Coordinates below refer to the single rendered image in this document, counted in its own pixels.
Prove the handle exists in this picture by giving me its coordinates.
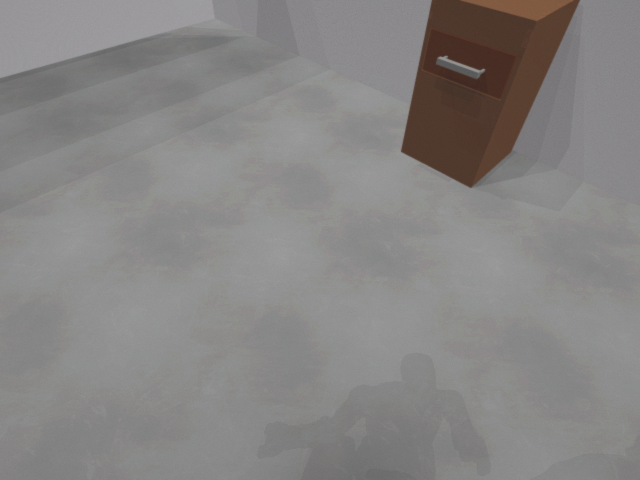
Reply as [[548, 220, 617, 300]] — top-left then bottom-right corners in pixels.
[[436, 56, 485, 79]]

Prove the cabinet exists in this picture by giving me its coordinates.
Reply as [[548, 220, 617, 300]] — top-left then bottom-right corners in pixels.
[[401, 0, 580, 188]]

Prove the drawer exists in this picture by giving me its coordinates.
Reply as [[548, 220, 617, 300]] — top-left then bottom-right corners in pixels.
[[423, 28, 518, 99]]

